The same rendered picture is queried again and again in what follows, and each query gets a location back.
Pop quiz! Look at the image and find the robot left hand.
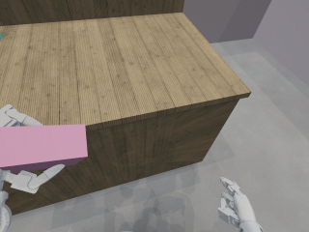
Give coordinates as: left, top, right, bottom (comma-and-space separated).
0, 104, 65, 194

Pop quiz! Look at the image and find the left robot forearm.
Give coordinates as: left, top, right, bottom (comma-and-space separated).
0, 190, 13, 232

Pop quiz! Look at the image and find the right robot forearm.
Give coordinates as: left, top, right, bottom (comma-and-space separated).
239, 221, 264, 232

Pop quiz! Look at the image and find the sponge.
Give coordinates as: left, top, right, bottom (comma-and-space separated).
0, 124, 88, 174

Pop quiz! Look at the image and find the table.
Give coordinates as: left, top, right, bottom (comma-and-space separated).
0, 0, 252, 216

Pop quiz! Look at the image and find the robot right hand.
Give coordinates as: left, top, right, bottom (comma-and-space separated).
218, 177, 257, 229

